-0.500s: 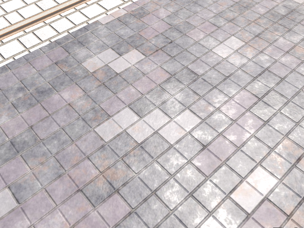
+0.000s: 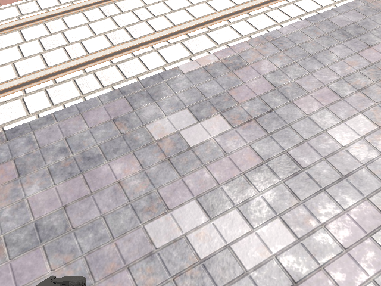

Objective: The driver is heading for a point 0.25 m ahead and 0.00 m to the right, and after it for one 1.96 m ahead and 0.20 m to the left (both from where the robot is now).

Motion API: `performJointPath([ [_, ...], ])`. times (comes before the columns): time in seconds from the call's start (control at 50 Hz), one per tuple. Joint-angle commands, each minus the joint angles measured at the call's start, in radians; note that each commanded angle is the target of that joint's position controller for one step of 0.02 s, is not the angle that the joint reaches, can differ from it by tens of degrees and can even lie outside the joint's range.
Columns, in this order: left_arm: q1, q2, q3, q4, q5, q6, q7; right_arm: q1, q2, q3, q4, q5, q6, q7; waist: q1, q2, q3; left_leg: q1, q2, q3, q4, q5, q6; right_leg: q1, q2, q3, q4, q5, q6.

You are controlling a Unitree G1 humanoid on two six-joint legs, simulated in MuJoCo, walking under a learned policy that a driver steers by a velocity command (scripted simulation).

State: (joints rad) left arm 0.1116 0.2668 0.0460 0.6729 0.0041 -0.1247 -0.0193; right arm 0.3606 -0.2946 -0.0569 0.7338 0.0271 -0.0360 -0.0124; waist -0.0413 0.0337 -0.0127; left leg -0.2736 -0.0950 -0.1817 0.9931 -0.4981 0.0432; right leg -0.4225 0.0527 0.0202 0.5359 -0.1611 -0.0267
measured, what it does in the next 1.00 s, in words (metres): walks ahead: left foot, then right foot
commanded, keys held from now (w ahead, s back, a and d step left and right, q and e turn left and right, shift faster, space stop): w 1.00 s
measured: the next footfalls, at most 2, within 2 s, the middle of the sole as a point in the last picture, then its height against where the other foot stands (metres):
left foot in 0.42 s outside the picture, level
right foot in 0.94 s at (212, 237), level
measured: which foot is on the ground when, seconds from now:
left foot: up 0.00-0.40, down 0.42-0.96, up 0.98-1.00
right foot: down 0.00-0.44, up 0.46-0.92, down 0.94-1.00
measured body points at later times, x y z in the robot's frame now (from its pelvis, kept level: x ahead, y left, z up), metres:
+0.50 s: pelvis +0.25 +0.06 +0.00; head +0.28 +0.07 +0.45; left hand +0.25 +0.34 -0.13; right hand +0.48 -0.17 -0.07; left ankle +0.32 +0.15 -0.73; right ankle +0.12 -0.10 -0.66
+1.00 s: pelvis +0.52 +0.03 +0.00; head +0.56 +0.02 +0.44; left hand +0.73 +0.28 -0.08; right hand +0.54 -0.26 -0.14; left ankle +0.34 +0.15 -0.68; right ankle +0.63 -0.06 -0.73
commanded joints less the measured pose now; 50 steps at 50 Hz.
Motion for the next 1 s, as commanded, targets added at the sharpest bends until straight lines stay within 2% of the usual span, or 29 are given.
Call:
performJointPath([
  [0.02, 0.194, 0.125, 0.043, -0.007, -0.001, 0.010, 0.002, -0.067, -0.123, -0.020, -0.098, -0.009, -0.024, 0.000, 0.110, -0.084, -0.037, -0.502, 0.108, 0.021, 0.268, 0.105, -0.016, 0.477, -0.354, 0.500, -0.258, -0.202, -0.185],
  [0.04, 0.169, 0.110, 0.038, 0.001, 0.002, 0.014, 0.002, -0.106, -0.109, -0.020, -0.112, -0.020, -0.029, 0.003, 0.095, -0.076, 0.008, -0.492, 0.132, 0.030, 0.215, 0.147, -0.018, 0.404, -0.320, 0.428, -0.278, -0.094, -0.187],
  [0.06, 0.157, 0.099, 0.031, 0.004, 0.008, 0.013, 0.003, -0.103, -0.091, -0.019, -0.115, -0.018, -0.031, 0.010, 0.070, -0.102, 0.013, -0.447, 0.157, 0.043, 0.174, 0.173, -0.018, 0.353, -0.291, 0.365, -0.298, -0.020, -0.179],
  [0.1, 0.162, 0.095, 0.029, 0.022, -0.001, 0.009, 0.001, -0.088, -0.058, -0.011, -0.109, -0.016, -0.029, 0.016, 0.052, -0.137, 0.002, -0.409, 0.171, 0.085, 0.103, 0.185, -0.027, 0.317, -0.266, 0.294, -0.326, 0.082, -0.192],
  [0.16, 0.183, 0.144, 0.041, 0.049, -0.012, 0.011, 0.005, -0.166, -0.027, 0.006, -0.133, -0.025, -0.032, 0.019, 0.066, -0.117, 0.017, -0.418, 0.190, 0.121, -0.062, 0.269, -0.045, 0.300, -0.269, 0.217, -0.363, 0.187, -0.209],
  [0.22, 0.208, 0.168, 0.044, 0.073, -0.019, 0.023, 0.009, -0.257, -0.010, 0.017, -0.146, -0.021, -0.042, 0.028, 0.097, -0.113, 0.025, -0.359, 0.179, 0.149, -0.254, 0.426, -0.048, 0.287, -0.242, 0.133, -0.372, 0.205, -0.183],
  [0.28, 0.261, 0.182, 0.043, 0.104, -0.028, 0.033, 0.007, -0.338, -0.020, 0.015, -0.165, -0.011, -0.048, 0.038, 0.127, -0.119, 0.038, -0.298, 0.151, 0.170, -0.371, 0.503, -0.046, 0.303, -0.249, 0.109, -0.358, 0.194, -0.167],
  [0.34, 0.287, 0.195, 0.046, 0.128, -0.034, 0.047, 0.009, -0.383, -0.039, 0.008, -0.190, -0.006, -0.053, 0.050, 0.122, -0.128, 0.055, -0.281, 0.138, 0.171, -0.440, 0.450, -0.013, 0.373, -0.291, 0.126, -0.322, 0.212, -0.148],
  [0.38, 0.270, 0.212, 0.050, 0.134, -0.035, 0.058, 0.015, -0.323, -0.065, -0.005, -0.178, -0.010, -0.057, 0.051, 0.068, -0.131, 0.026, -0.166, 0.111, 0.194, -0.496, 0.417, 0.019, 0.396, -0.292, 0.108, -0.240, 0.355, -0.123],
  [0.4, 0.266, 0.204, 0.046, 0.134, -0.035, 0.061, 0.018, -0.219, -0.097, -0.024, -0.145, -0.017, -0.055, 0.046, 0.014, -0.115, -0.037, -0.007, 0.087, 0.216, -0.525, 0.421, 0.044, 0.377, -0.254, 0.068, -0.118, 0.493, -0.101],
  [0.42, 0.260, 0.172, 0.031, 0.124, -0.022, 0.059, 0.021, -0.061, -0.149, -0.047, -0.108, -0.023, -0.052, 0.035, -0.058, -0.083, -0.146, 0.237, 0.151, 0.153, -0.503, 0.441, 0.086, 0.266, -0.207, 0.022, 0.091, 0.455, -0.066],
  [0.44, 0.323, 0.078, -0.001, 0.086, -0.001, 0.043, 0.019, 0.072, -0.256, -0.070, -0.097, -0.044, -0.044, 0.025, -0.067, 0.132, -0.304, 0.615, 0.415, -0.227, -0.504, 0.413, 0.214, -0.089, -0.084, -0.049, 0.482, 0.073, 0.004],
  [0.46, 0.347, 0.077, -0.006, 0.093, -0.013, 0.023, 0.015, 0.107, -0.224, -0.062, -0.078, -0.025, -0.038, 0.030, -0.066, 0.257, -0.384, 0.684, 0.500, -0.546, -0.652, 0.246, 0.302, -0.284, -0.020, 0.050, 0.678, -0.408, 0.017],
  [0.48, 0.275, 0.167, 0.019, 0.082, -0.037, 0.013, 0.009, 0.052, -0.165, -0.042, -0.080, -0.018, -0.039, 0.032, -0.067, 0.154, -0.233, 0.572, 0.465, -0.454, -0.680, 0.156, 0.260, -0.381, -0.083, 0.081, 0.753, -0.367, 0.009],
  [0.5, 0.202, 0.169, 0.019, 0.064, -0.042, 0.011, 0.007, -0.010, -0.133, -0.030, -0.088, -0.018, -0.039, 0.033, -0.047, 0.099, -0.130, 0.439, 0.419, -0.318, -0.697, 0.183, 0.227, -0.385, -0.128, 0.055, 0.730, -0.276, 0.001],
  [0.52, 0.170, 0.155, 0.019, 0.061, -0.029, 0.015, 0.010, -0.069, -0.107, -0.021, -0.089, -0.025, -0.041, 0.038, -0.015, 0.043, -0.058, 0.305, 0.375, -0.228, -0.731, 0.262, 0.211, -0.349, -0.156, 0.041, 0.672, -0.207, 0.007],
  [0.54, 0.174, 0.148, 0.024, 0.065, -0.015, 0.025, 0.013, -0.109, -0.082, -0.014, -0.091, -0.032, -0.046, 0.042, 0.019, 0.050, -0.025, 0.211, 0.341, -0.166, -0.763, 0.338, 0.199, -0.293, -0.182, 0.048, 0.618, -0.158, 0.012],
  [0.58, 0.210, 0.108, 0.018, 0.079, -0.013, 0.046, 0.013, -0.135, -0.080, -0.016, -0.082, -0.032, -0.058, 0.045, 0.058, 0.068, -0.015, 0.112, 0.316, -0.095, -0.816, 0.428, 0.206, -0.213, -0.191, 0.042, 0.576, -0.107, 0.028],
  [0.62, 0.179, 0.095, 0.017, 0.068, -0.007, 0.057, 0.017, -0.123, -0.098, -0.022, -0.061, -0.029, -0.069, 0.042, 0.066, 0.048, 0.005, 0.085, 0.309, -0.035, -0.844, 0.503, 0.217, -0.231, -0.192, 0.038, 0.511, -0.039, 0.045],
  [0.68, 0.073, 0.076, 0.009, 0.039, -0.003, 0.054, 0.014, -0.084, -0.116, -0.028, -0.029, -0.026, -0.066, 0.029, 0.038, 0.020, 0.033, 0.103, 0.289, 0.036, -0.859, 0.551, 0.198, -0.259, -0.189, 0.034, 0.326, 0.127, 0.053],
  [0.74, -0.036, 0.057, 0.000, 0.014, -0.009, 0.043, 0.001, -0.036, -0.139, -0.032, 0.002, -0.018, -0.059, 0.021, -0.003, 0.017, 0.054, 0.116, 0.273, 0.086, -0.861, 0.527, 0.171, -0.213, -0.158, 0.009, 0.146, 0.256, 0.045],
  [0.8, -0.126, 0.063, -0.002, -0.019, -0.018, 0.036, -0.014, 0.026, -0.155, -0.036, 0.041, -0.010, -0.048, 0.018, -0.037, 0.015, 0.075, 0.189, 0.305, 0.078, -0.839, 0.498, 0.166, -0.213, -0.138, 0.003, 0.056, 0.261, 0.032],
  [0.84, -0.162, 0.073, 0.000, -0.040, -0.020, 0.031, -0.025, 0.047, -0.160, -0.038, 0.062, -0.008, -0.038, 0.015, -0.040, 0.021, 0.085, 0.261, 0.334, 0.066, -0.803, 0.524, 0.156, -0.231, -0.129, 0.007, 0.013, 0.204, 0.011],
  [0.9, -0.119, 0.101, 0.009, -0.039, -0.017, 0.025, -0.033, 0.041, -0.176, -0.044, 0.080, -0.006, -0.022, 0.007, 0.000, 0.046, 0.050, 0.330, 0.350, 0.063, -0.711, 0.700, 0.127, -0.133, -0.096, -0.021, -0.032, 0.091, -0.029],
  [0.92, -0.034, 0.123, 0.023, -0.016, -0.014, 0.024, -0.029, 0.022, -0.180, -0.043, 0.079, -0.006, -0.017, 0.005, 0.053, 0.049, -0.002, 0.323, 0.322, 0.091, -0.610, 0.863, 0.108, 0.000, -0.063, -0.053, -0.062, 0.088, -0.052],
  [0.94, 0.118, 0.172, 0.048, 0.028, -0.010, 0.024, -0.020, 0.022, -0.155, -0.032, 0.076, -0.012, -0.013, 0.002, 0.119, 0.030, -0.109, 0.252, 0.268, 0.134, -0.425, 0.911, 0.079, 0.234, -0.069, -0.049, -0.052, 0.119, -0.086],
  [0.96, 0.304, 0.252, 0.067, 0.058, -0.001, 0.029, -0.008, 0.031, -0.101, -0.008, 0.047, -0.040, -0.017, -0.002, 0.176, -0.104, -0.273, 0.037, 0.197, 0.185, -0.093, 0.605, 0.038, 0.546, -0.273, 0.186, -0.015, 0.184, -0.156],
  [0.98, 0.324, 0.296, 0.075, 0.076, -0.003, 0.033, -0.015, 0.162, 0.003, 0.020, 0.042, -0.025, -0.040, 0.009, 0.102, -0.363, -0.374, -0.347, 0.026, 0.142, 0.201, -0.061, -0.016, 0.827, -0.449, 0.651, -0.144, -0.051, -0.308],
  [1.0, 0.310, 0.196, 0.050, 0.065, -0.018, 0.036, -0.014, 0.084, -0.112, -0.004, 0.053, -0.006, -0.057, 0.016, 0.149, -0.232, -0.311, -0.459, 0.082, 0.042, 0.296, -0.080, -0.008, 0.785, -0.423, 0.667, -0.209, -0.194, -0.273],
])
Velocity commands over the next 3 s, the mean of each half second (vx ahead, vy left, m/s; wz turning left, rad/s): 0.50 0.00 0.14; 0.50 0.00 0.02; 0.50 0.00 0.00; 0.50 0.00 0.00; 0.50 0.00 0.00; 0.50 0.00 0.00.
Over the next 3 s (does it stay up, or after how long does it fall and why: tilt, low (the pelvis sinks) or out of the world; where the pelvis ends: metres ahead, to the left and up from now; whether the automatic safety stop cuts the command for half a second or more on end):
stays up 1.60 0.14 0.02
